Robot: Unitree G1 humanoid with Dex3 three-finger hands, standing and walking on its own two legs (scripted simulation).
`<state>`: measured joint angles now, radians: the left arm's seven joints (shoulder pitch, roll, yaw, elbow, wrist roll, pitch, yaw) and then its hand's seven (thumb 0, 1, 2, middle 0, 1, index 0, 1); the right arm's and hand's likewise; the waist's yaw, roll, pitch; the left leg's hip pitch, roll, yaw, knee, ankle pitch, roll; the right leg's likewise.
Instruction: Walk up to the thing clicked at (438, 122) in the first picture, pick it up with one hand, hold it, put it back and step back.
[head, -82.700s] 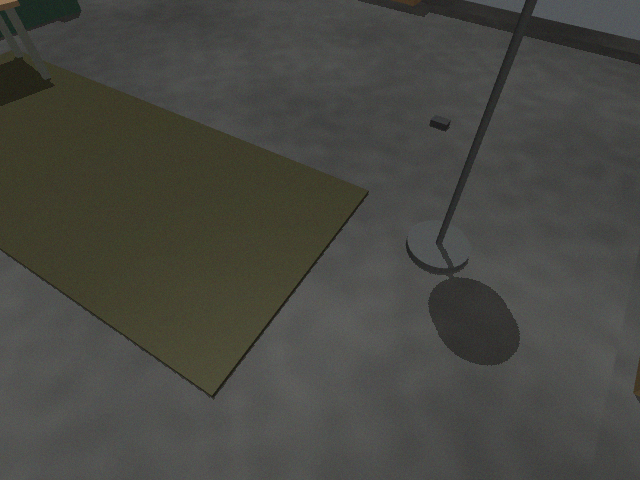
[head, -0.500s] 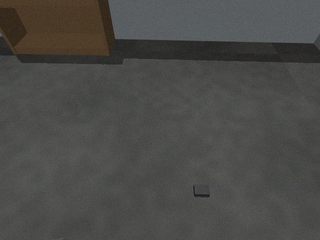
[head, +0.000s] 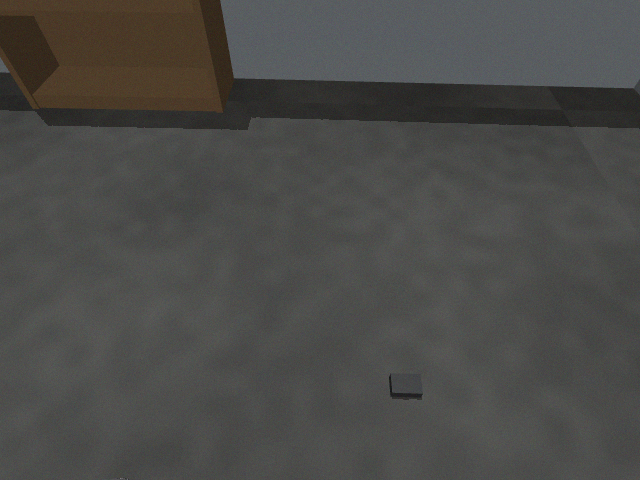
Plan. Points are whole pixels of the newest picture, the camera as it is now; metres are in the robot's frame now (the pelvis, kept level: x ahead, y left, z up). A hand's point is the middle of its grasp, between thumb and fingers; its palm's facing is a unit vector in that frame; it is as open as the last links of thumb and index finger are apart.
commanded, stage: stand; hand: right
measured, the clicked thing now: (405, 385) +0.49 -0.26 -0.76
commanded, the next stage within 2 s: walk up in 1.84 s
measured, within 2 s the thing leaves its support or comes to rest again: neither
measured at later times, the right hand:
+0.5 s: hand out of the picture +0.07 -0.25 -0.16, palm faces -0.04 +0.94 -0.34, open 7.4 cm
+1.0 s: hand out of the picture +0.07 -0.26 -0.16, palm faces -0.04 +0.94 -0.34, open 7.3 cm
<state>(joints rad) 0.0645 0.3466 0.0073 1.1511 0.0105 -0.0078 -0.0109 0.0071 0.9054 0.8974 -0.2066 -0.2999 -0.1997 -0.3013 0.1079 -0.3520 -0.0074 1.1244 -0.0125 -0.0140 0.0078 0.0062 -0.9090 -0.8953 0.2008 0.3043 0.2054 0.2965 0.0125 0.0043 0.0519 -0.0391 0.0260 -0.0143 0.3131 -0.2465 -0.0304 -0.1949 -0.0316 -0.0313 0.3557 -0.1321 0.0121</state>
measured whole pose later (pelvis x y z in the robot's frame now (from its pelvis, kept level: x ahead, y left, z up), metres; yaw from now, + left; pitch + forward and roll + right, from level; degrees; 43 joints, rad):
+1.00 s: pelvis +0.00 +0.00 +0.00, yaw +0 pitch -2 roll +0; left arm 0.08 0.35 0.01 1.15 0.01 0.00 -0.01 0.01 0.91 0.90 -0.21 -0.30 -0.20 -0.30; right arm 0.14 -0.36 0.00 1.12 -0.02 -0.01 0.01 0.01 -0.91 -0.90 0.20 0.30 0.21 0.30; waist 0.01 0.01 0.06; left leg -0.03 0.04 -0.01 0.30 -0.25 -0.04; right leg -0.19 -0.02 -0.03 0.35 -0.14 0.00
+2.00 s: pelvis +0.01 +0.00 -0.01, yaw -1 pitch -2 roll -1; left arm 0.15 0.35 0.04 1.09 0.03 0.01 -0.03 0.01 0.90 0.90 -0.21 -0.30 -0.20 -0.30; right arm 0.19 -0.38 -0.03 1.08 -0.03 -0.02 0.02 0.01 -0.91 -0.90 0.20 0.30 0.21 0.30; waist 0.00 0.02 0.04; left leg -0.07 0.04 -0.01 0.46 -0.37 0.03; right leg -0.21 -0.01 -0.02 0.44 -0.20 -0.01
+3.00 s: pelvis +0.08 -0.01 -0.01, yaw -3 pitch -2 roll +0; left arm 0.10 0.35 0.03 1.01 -0.01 0.02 0.00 0.01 0.90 0.90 -0.21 -0.30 -0.20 -0.30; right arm 0.07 -0.38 -0.01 1.00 0.00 0.01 0.00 0.01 -0.91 -0.90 0.20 0.30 0.21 0.30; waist 0.01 0.02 0.14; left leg -0.22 0.05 -0.02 0.55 -0.29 -0.04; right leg -0.19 -0.01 0.03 0.57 -0.35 0.01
